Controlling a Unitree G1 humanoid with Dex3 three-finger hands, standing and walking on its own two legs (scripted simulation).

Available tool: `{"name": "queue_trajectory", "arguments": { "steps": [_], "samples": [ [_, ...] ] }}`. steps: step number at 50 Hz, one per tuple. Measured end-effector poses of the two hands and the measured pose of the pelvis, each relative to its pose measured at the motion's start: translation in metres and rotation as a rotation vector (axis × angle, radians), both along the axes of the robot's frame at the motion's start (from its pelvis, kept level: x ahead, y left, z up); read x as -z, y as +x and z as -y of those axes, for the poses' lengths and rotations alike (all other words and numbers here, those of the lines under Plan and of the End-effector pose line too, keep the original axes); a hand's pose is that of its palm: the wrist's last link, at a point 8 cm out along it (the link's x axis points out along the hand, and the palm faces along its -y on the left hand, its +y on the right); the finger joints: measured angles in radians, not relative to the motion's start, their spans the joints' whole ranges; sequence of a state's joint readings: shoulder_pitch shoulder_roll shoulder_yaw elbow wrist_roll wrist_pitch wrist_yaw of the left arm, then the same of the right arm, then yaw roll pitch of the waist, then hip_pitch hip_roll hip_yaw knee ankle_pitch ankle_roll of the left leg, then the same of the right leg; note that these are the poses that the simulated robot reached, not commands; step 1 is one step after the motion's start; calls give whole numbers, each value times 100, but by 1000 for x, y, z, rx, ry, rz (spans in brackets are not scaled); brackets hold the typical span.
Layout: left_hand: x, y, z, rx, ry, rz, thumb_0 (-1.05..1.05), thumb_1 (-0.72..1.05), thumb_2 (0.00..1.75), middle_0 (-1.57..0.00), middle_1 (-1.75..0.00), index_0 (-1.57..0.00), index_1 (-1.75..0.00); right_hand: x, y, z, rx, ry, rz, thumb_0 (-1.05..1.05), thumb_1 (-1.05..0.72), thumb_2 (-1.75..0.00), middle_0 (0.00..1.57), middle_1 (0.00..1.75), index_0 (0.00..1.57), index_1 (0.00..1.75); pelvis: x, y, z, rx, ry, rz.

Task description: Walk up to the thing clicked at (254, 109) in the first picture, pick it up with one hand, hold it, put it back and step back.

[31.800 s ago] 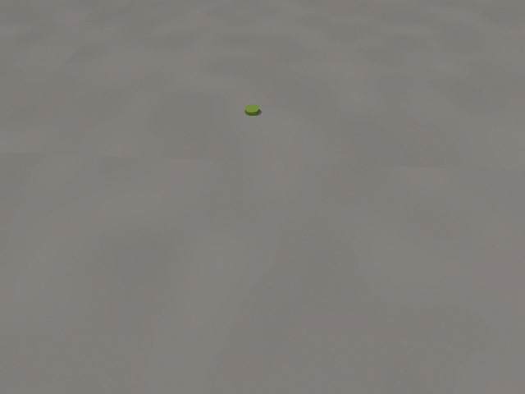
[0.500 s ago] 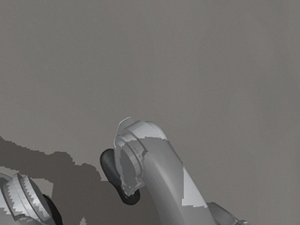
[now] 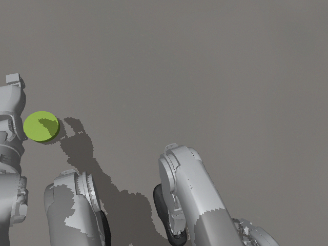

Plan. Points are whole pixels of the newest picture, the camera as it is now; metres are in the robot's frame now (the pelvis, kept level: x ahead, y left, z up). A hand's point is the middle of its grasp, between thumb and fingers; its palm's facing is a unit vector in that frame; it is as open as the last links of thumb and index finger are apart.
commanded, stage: withdraw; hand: left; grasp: from above
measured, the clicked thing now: (42, 126) +0.49 +0.27 -0.33
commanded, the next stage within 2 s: home in 0.38 s
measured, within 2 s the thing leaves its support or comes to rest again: neither
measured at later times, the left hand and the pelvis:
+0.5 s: hand (23, 120) +0.47 +0.28 -0.20, palm faces -0.40 -0.06 -0.91, open 13.9 cm; pelvis +0.00 -0.01 -0.02, yaw +2 degrees
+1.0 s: hand out of the picture +0.36 +0.27 -0.03, palm faces -0.29 -0.58 -0.76, open 8.2 cm; pelvis +0.00 +0.00 +0.10, yaw +6 degrees
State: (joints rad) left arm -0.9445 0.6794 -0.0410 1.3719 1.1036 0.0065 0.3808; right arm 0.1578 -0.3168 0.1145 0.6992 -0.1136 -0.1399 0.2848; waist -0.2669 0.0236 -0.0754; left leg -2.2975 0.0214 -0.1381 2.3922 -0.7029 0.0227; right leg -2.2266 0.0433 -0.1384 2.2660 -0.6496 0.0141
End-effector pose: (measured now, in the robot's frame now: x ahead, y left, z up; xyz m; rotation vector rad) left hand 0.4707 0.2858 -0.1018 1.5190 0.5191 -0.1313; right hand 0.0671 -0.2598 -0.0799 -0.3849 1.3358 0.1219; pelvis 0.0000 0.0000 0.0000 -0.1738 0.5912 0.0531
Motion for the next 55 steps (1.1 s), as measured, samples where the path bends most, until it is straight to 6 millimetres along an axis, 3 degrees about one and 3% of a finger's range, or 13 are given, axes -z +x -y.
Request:
{"name": "queue_trajectory", "arguments": {
  "steps": [4,8,12,21,28,34,39,48,55],
  "samples": [
    [-17,-4,7,28,-14,-49,0,-49,100,-9,-102,-9,-102,0,13,5,-2,-20,36,0,-91,-90,20,30,20,30,-6,-4,3,-14,23,9],
    [-20,-3,14,59,-29,-75,0,-48,100,-10,-102,-9,-103,-2,14,10,-4,-58,46,0,-91,-90,20,30,20,30,-8,-9,7,-22,36,19],
    [-8,-3,18,81,-37,-98,0,-48,101,-9,-103,-9,-103,0,3,17,1,-99,21,0,-91,-90,20,30,20,30,-3,-10,9,-23,41,22],
    [40,-2,9,95,-49,-68,0,-48,100,-9,-103,-9,-102,11,-40,19,22,-155,-112,0,-90,-90,20,30,20,30,17,-7,9,-11,32,26],
    [36,4,3,71,-21,22,0,-46,97,-10,-98,-11,-97,14,-50,10,70,-132,-177,0,-90,-90,20,30,20,30,16,0,6,-11,31,-9],
    [6,7,0,-22,-60,35,0,-24,93,-17,-79,-17,-79,7,-33,5,99,-100,-128,0,-90,-90,20,30,20,30,0,4,4,-16,29,-40],
    [-33,-10,-5,-123,-153,32,0,5,90,-20,-63,-19,-63,-7,-10,4,129,-64,-70,0,-90,-90,20,30,20,30,-25,6,3,-29,35,-59],
    [-109,-88,-10,-289,-404,-5,0,62,90,-21,-40,-21,-41,-56,58,0,104,-26,93,0,-91,-90,20,30,20,30,-90,6,3,-51,62,-46],
    [-165,-148,-6,-419,-594,28,0,82,89,-21,-33,-21,-33,-111,122,-12,53,-16,292,0,-91,-90,20,30,20,30,-138,4,4,-74,79,5]
  ]
}}
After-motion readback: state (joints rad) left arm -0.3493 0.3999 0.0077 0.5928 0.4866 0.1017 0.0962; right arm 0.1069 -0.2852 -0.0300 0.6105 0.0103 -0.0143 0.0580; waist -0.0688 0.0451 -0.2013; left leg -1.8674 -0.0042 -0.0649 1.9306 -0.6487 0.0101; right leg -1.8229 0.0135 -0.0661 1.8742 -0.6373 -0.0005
